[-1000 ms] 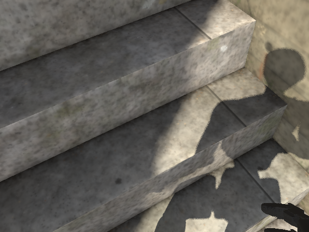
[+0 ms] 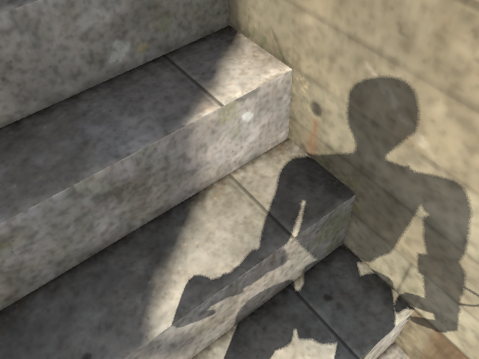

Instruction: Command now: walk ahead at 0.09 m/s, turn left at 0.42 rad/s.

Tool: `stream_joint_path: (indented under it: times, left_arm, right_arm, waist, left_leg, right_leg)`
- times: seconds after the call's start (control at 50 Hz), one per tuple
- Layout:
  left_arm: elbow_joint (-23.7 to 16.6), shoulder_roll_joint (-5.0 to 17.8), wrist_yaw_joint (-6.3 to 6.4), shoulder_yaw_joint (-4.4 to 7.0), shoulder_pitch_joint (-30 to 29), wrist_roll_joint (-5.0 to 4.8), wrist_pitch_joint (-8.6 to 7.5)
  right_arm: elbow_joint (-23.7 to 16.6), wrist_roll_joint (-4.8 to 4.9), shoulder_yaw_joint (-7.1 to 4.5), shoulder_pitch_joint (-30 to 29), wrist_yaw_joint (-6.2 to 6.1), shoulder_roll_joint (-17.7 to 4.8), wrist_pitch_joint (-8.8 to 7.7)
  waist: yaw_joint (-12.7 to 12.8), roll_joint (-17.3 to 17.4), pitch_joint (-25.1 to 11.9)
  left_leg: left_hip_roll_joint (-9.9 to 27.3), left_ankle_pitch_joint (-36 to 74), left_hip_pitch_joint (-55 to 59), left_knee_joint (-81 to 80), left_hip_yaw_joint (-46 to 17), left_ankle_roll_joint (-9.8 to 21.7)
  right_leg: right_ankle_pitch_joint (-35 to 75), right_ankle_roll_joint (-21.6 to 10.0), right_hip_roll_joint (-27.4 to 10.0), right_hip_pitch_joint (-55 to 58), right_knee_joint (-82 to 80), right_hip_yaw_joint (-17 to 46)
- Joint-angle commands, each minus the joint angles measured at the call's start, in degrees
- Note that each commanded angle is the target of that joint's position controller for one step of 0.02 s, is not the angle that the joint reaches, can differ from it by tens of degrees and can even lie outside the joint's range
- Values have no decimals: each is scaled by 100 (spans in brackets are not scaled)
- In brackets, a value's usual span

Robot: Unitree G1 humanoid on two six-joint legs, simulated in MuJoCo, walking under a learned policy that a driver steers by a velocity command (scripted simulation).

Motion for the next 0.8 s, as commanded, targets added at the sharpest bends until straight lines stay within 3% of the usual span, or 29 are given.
stream_joint_path:
  times: [0.02,0.04,0.06,0.08,0.1,0.12,0.16,0.22,0.24,0.28,0.34,0.36,0.38,0.4,0.44,0.46,0.48,0.5,0.52,0.54,0.56,0.58,0.6,0.62,0.64,0.66,0.68,0.7,0.8]
  left_arm:
    - [-554,701,230,174,-76,27,-175]
    - [-547,669,255,160,-178,65,-164]
    - [-449,784,305,181,-76,38,-230]
    - [-455,726,327,169,11,47,-271]
    - [-446,698,338,160,97,18,-294]
    - [-524,630,356,105,114,-19,-276]
    - [-595,594,416,68,83,-27,-227]
    - [-721,631,536,16,69,7,-139]
    - [-774,636,538,18,24,42,-75]
    - [-713,783,474,75,7,47,-69]
    - [-640,898,410,111,-15,103,14]
    - [-534,811,333,99,-45,107,123]
    - [-417,965,293,163,62,82,204]
    - [-430,1073,264,225,-42,63,225]
    - [-304,1096,217,280,-105,6,304]
    - [-212,1053,171,303,16,-24,346]
    - [-257,936,89,290,-172,-59,364]
    - [-850,857,71,249,-672,-165,383]
    - [-797,619,47,214,-646,40,394]
    - [-671,628,88,273,-626,168,436]
    - [-631,765,146,320,-514,152,530]
    - [-861,689,108,279,-760,122,560]
    - [-837,607,74,248,-689,161,566]
    - [-958,554,57,184,-664,168,572]
    - [-908,532,63,178,-458,223,609]
    - [-963,464,76,135,-425,204,612]
    - [-1055,367,65,135,-526,260,631]
    - [-1073,393,86,126,-469,230,692]
    - [-1290,510,39,128,-638,148,782]
  right_arm:
    - [-311,-193,-53,269,-82,-113,58]
    - [-346,-179,-94,158,-59,-134,97]
    - [-644,-257,-72,-237,-39,-96,105]
    - [-669,-267,-81,-280,-35,-133,127]
    - [-693,-292,-90,-283,-48,-180,159]
    - [-782,-237,-85,-320,4,-214,218]
    - [-950,-308,-99,-495,5,-285,253]
    - [-1218,-347,-87,-792,16,-301,336]
    - [-1229,-350,-114,-797,-23,-321,376]
    - [-1323,-384,-125,-681,-38,-364,395]
    - [-1555,-314,-41,-849,32,-255,377]
    - [-1345,-133,-9,-700,95,-247,327]
    - [-1402,-74,16,-744,133,-229,286]
    - [-1404,-130,22,-761,138,-241,235]
    - [-1309,-144,99,-391,89,-109,150]
    - [-1160,-202,79,-5,80,-256,119]
    - [-1060,-249,44,491,93,-425,70]
    - [-1351,-220,-216,125,-126,-1174,132]
    - [-1606,-201,-235,-297,-240,-1193,130]
    - [-1683,-192,-138,-779,-265,-1032,100]
    - [-1689,-353,-70,-1152,-234,-865,155]
    - [-1668,-376,3,-1121,-264,-831,88]
    - [-1649,-352,47,-1064,-265,-648,64]
    - [-1600,-281,66,-847,-268,-636,98]
    - [-1438,-270,-2,-675,-189,-725,95]
    - [-1398,-270,-3,-616,-179,-720,84]
    - [-1286,-273,-71,-485,-178,-793,2]
    - [-1253,-264,-76,-545,-171,-784,-3]
    - [-1381,-305,-103,-962,-208,-842,-37]
  waist:
    - [8,-698,-513]
    - [43,-668,-517]
    - [25,-376,-511]
    - [102,-414,-600]
    - [146,-511,-649]
    - [217,-760,-682]
    - [208,-819,-598]
    - [234,-836,-557]
    - [240,-1021,-545]
    - [167,-898,-426]
    - [228,-784,-336]
    - [351,-796,-485]
    - [417,-1075,-386]
    - [385,-1090,-412]
    - [212,-733,-417]
    - [113,-224,-309]
    - [-198,620,-261]
    - [-280,2119,-254]
    - [-259,1592,-349]
    - [-48,1231,-366]
    - [180,762,-208]
    - [202,709,-19]
    - [171,389,-119]
    - [149,143,-163]
    - [148,121,-255]
    - [115,207,-451]
    - [144,175,-612]
    - [156,284,-684]
    - [193,430,-642]
  left_leg:
    - [120,366,-917,2132,170,-67]
    - [14,628,-975,2448,340,-61]
    - [19,471,-1183,2188,238,-130]
    - [-68,474,-1263,2221,294,-174]
    - [-108,487,-1348,2305,307,-217]
    - [-155,521,-1398,2304,292,-273]
    - [-146,651,-1506,2245,245,-319]
    - [-137,730,-1494,1891,194,-375]
    - [-164,795,-1501,1985,323,-381]
    - [-28,578,-1308,1448,360,-295]
    - [206,225,-1030,-299,450,-48]
    - [-144,-324,-399,-1050,979,54]
    - [-205,-533,-281,-1689,1129,163]
    - [-140,-139,-18,-1693,1259,250]
    - [-149,155,418,-2785,1214,403]
    - [-198,462,709,-3550,910,536]
    - [443,1419,1385,-4131,-366,772]
    - [1444,1962,1251,-4629,-2821,1659]
    - [1750,1691,709,-5066,-3205,2116]
    - [1642,1079,268,-5025,-2602,2205]
    - [1093,656,73,-4484,-1856,2003]
    - [928,1260,355,-3996,-1961,1847]
    - [811,1931,581,-3792,-1769,1778]
    - [835,2420,745,-3642,-1907,1715]
    - [700,2901,914,-3268,-1712,1745]
    - [709,3304,1019,-3143,-1785,1790]
    - [835,2903,871,-2976,-2154,1791]
    - [883,2249,824,-2980,-2378,1834]
    - [732,1363,368,-2752,-3055,1927]
  right_leg:
    - [348,246,-1517,935,-1495,1480]
    - [1137,150,-1424,993,-1391,1164]
    - [1573,-160,-1336,1134,-1267,1055]
    - [1812,-396,-1411,1313,-1194,996]
    - [1862,-589,-1512,1426,-1180,972]
    - [1532,-832,-1547,1446,-1174,1013]
    - [927,-1065,-1714,1322,-1253,994]
    - [507,-1188,-1834,1193,-1314,927]
    - [573,-1247,-1805,1204,-1244,855]
    - [277,-1181,-1828,1053,-1310,711]
    - [243,-1035,-1797,1245,-1186,483]
    - [-162,-891,-1518,1029,-1078,-60]
    - [-462,-856,-1496,1052,-1085,-83]
    - [-516,-813,-1774,930,-1077,66]
    - [-659,-514,-1720,802,-728,-3]
    - [-849,-186,-1433,604,-214,-194]
    - [-1280,196,-1154,-376,929,-359]
    - [-2120,630,-207,-1696,2300,-75]
    - [-1725,758,-87,-1659,3980,693]
    - [-1162,802,-77,-1677,4934,927]
    - [-555,705,148,-1875,5372,639]
    - [-303,675,97,-2376,5151,920]
    - [-312,681,226,-2450,5170,804]
    - [-430,708,281,-2539,4896,858]
    - [-80,686,442,-2584,5176,671]
    - [-84,679,445,-2540,5192,683]
    - [420,626,363,-2484,5672,1272]
    - [506,623,321,-2572,5865,1446]
    - [-95,708,314,-2445,5697,1628]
